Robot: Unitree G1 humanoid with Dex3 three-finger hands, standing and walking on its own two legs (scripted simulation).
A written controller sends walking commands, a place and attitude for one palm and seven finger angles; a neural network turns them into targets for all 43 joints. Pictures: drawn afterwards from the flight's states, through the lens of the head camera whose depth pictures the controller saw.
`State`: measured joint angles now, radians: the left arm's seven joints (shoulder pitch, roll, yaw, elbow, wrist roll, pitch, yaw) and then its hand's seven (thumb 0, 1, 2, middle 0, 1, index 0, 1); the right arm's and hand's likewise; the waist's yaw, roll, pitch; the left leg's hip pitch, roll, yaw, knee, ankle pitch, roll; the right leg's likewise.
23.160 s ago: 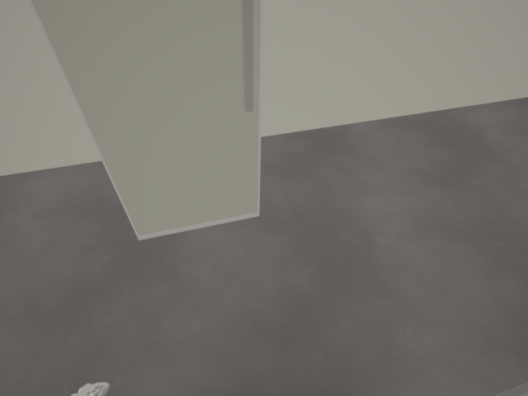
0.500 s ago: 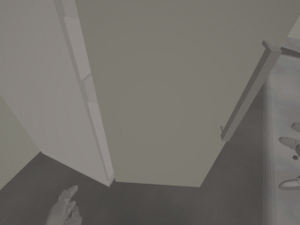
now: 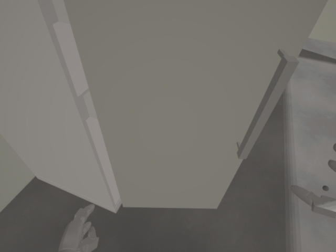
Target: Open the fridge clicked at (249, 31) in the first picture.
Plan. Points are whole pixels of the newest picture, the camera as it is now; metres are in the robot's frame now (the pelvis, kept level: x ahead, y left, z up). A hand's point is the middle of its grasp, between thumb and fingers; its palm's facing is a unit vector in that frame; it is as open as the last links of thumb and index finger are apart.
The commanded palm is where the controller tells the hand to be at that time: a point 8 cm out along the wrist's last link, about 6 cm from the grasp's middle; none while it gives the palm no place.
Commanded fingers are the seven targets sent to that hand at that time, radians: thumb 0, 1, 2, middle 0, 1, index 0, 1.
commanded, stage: draw the hand back to the body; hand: right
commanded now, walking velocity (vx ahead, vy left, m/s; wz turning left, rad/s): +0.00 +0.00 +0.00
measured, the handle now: (258, 113) +0.47 -0.27 +0.09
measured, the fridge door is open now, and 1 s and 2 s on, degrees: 69 69 69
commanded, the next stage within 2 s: step back with the hand held close in 0.72 s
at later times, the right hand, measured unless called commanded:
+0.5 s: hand (321, 185) +0.21 -0.27 +0.15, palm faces +0.47 +0.80 -0.38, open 7.7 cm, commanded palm +0.16 -0.30 +0.17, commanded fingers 0.00 -0.90 -0.90 0.20 0.30 0.20 0.30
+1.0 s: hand (319, 187) +0.20 -0.26 +0.15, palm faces +0.44 +0.81 -0.39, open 7.4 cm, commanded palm +0.14 -0.30 +0.17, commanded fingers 0.00 -0.90 -0.90 0.20 0.30 0.20 0.30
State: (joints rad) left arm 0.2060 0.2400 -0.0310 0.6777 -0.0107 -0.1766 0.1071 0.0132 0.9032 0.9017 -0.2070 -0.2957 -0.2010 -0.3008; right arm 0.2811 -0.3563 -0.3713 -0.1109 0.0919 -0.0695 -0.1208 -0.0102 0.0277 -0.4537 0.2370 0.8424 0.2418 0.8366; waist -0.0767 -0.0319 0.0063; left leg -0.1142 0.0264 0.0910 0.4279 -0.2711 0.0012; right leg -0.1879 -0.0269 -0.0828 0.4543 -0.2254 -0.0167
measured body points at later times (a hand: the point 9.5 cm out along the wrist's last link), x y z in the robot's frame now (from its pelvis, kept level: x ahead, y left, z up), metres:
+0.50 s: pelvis +0.02 +0.00 +0.00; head +0.00 +0.02 +0.45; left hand +0.21 +0.22 -0.08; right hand +0.18 -0.31 +0.17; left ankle -0.02 +0.11 -0.74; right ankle +0.02 -0.11 -0.74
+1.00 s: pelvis +0.00 +0.00 +0.00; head -0.01 +0.01 +0.45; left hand +0.19 +0.24 -0.08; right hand +0.17 -0.30 +0.18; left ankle -0.02 +0.12 -0.74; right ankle +0.02 -0.11 -0.74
